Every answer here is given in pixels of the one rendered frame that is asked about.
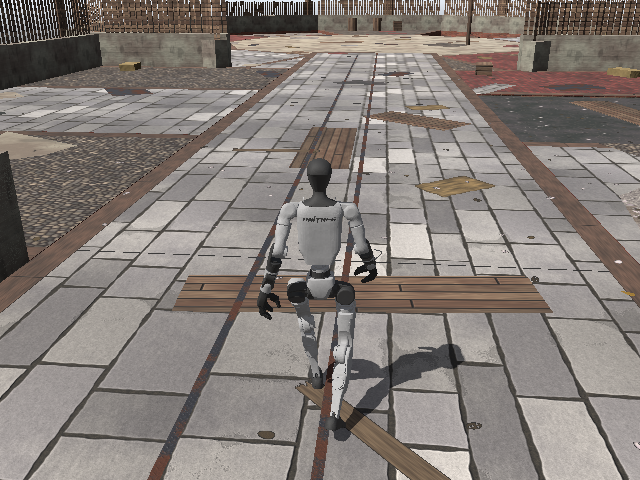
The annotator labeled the robot right foot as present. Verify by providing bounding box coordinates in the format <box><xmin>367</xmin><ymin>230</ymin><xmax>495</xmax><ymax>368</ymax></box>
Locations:
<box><xmin>325</xmin><ymin>414</ymin><xmax>346</xmax><ymax>431</ymax></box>

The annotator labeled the left robot forearm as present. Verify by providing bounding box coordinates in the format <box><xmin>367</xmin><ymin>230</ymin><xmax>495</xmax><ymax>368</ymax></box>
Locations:
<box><xmin>260</xmin><ymin>243</ymin><xmax>282</xmax><ymax>294</ymax></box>

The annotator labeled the right robot upper arm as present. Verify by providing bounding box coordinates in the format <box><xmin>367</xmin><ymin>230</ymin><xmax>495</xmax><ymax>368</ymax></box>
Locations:
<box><xmin>340</xmin><ymin>201</ymin><xmax>369</xmax><ymax>255</ymax></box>

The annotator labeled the right robot forearm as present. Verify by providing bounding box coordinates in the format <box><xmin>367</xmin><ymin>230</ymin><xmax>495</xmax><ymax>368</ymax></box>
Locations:
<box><xmin>359</xmin><ymin>239</ymin><xmax>376</xmax><ymax>270</ymax></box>

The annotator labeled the left robot upper arm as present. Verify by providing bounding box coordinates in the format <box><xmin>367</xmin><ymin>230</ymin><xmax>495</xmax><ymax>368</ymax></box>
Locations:
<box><xmin>272</xmin><ymin>202</ymin><xmax>299</xmax><ymax>259</ymax></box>

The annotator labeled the robot left hand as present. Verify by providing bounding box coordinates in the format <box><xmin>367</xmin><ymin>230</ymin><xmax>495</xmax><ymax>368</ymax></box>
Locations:
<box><xmin>257</xmin><ymin>290</ymin><xmax>281</xmax><ymax>320</ymax></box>

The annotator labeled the robot right hand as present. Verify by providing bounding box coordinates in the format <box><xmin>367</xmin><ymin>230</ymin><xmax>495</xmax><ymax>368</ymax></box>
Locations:
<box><xmin>354</xmin><ymin>265</ymin><xmax>378</xmax><ymax>283</ymax></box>

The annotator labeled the robot left shin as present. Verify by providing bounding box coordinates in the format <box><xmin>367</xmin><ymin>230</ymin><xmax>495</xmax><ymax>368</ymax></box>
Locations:
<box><xmin>298</xmin><ymin>317</ymin><xmax>320</xmax><ymax>378</ymax></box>

